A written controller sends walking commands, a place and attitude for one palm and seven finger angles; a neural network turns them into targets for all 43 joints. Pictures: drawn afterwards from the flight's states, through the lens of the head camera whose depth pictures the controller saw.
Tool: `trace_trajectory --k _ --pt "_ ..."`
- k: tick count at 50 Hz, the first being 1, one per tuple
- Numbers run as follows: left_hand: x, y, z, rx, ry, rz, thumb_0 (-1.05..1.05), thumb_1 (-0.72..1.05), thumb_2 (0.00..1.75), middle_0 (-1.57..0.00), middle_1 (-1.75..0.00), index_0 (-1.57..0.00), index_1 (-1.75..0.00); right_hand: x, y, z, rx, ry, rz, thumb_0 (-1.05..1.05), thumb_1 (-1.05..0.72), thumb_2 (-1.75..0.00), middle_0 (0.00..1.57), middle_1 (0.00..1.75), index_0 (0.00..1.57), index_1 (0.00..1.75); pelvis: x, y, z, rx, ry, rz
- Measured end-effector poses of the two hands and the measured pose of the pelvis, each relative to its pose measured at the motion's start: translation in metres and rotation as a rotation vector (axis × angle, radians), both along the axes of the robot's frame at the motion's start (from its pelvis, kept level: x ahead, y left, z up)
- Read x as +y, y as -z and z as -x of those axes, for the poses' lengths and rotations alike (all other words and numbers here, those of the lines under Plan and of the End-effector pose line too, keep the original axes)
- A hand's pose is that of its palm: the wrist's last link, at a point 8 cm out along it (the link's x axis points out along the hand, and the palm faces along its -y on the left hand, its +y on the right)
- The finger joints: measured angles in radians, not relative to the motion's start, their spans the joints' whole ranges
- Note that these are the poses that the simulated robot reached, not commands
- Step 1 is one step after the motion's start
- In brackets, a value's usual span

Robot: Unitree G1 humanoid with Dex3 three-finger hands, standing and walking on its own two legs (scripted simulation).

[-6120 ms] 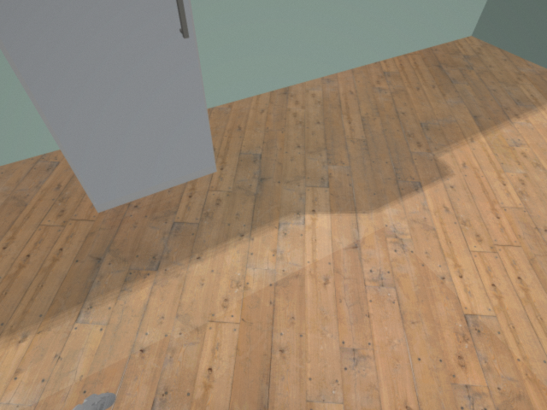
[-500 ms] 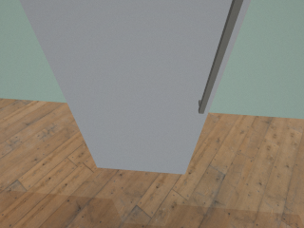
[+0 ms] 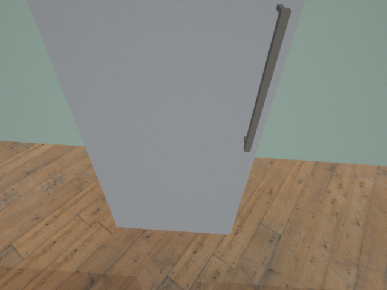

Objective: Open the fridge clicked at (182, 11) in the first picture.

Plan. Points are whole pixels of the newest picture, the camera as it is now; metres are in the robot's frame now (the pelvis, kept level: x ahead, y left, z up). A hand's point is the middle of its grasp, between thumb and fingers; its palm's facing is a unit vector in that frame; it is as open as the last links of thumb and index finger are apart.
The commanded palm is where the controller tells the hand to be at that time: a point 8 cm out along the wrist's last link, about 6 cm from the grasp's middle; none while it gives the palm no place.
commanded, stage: look again from close up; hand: right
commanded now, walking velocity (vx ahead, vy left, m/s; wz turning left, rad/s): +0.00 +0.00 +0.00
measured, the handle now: (260, 91) +0.54 -0.13 +0.18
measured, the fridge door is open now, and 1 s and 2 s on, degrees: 0 0 0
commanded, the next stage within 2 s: none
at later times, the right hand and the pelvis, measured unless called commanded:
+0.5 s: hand out of the picture +0.05 -0.23 -0.15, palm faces -0.04 +0.95 -0.31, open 7.4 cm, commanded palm none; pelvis +0.00 +0.00 +0.01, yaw -1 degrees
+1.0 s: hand out of the picture +0.08 -0.24 -0.15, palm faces -0.01 +0.95 -0.33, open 7.4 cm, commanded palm none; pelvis +0.02 +0.00 +0.01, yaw -1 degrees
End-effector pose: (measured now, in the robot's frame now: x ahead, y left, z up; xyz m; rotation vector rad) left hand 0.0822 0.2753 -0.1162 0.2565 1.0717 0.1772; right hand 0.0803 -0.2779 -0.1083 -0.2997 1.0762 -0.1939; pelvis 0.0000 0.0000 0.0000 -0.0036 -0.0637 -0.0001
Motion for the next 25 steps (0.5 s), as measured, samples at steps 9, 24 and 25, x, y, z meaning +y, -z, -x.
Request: trace_trajectory --k 9,24,25 --pt "0.014 -0.002 0.014 0.063 0.009 -0.023 0.00 0.90 0.90 -0.20 -0.30 -0.20 -0.30 -0.017 -0.007 0.012 0.049 -0.006 0.039 0.00 -0.91 -0.90 0.20 0.30 0.20 0.30 0.000 -0.003 0.006 0.013 0.005 0.003" --pt "0.005 0.008 0.047 0.224 -0.021 0.002 0.01 0.90 0.90 -0.20 -0.30 -0.20 -0.30 0.000 0.010 0.038 0.189 0.015 -0.018 0.01 -0.91 -0.90 0.21 0.30 0.20 0.30 -0.001 -0.007 -0.004 0.020 0.011 0.000" --pt "0.004 0.008 0.046 0.225 -0.022 0.004 0.01 0.90 0.90 -0.21 -0.30 -0.20 -0.30 0.002 0.011 0.037 0.190 0.015 -0.021 0.01 -0.91 -0.90 0.21 0.30 0.20 0.30 -0.001 -0.007 -0.004 0.019 0.011 -0.001"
